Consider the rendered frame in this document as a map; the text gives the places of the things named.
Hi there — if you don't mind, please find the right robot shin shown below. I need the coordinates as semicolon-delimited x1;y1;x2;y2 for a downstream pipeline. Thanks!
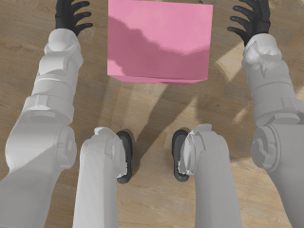
178;123;230;176

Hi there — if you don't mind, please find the robot right upper arm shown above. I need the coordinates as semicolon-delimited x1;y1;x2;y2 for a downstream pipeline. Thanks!
250;123;304;228

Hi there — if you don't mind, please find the robot left hand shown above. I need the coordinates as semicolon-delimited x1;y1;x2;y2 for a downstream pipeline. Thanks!
55;0;93;38

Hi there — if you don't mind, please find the robot right hand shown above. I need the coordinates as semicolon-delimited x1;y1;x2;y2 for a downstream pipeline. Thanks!
227;0;271;47

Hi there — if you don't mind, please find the robot left foot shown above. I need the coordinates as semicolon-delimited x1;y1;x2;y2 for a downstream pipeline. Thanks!
116;131;133;184

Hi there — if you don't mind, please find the right robot forearm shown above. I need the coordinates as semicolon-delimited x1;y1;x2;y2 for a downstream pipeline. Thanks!
241;33;304;127

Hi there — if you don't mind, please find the carton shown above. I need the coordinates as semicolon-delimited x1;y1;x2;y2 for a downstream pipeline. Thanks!
107;0;214;86

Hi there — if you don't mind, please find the robot left upper arm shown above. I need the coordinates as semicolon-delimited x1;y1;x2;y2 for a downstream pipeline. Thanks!
0;123;77;228

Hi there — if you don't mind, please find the left robot forearm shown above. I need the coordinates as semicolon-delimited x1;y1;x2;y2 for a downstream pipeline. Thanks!
5;28;84;166

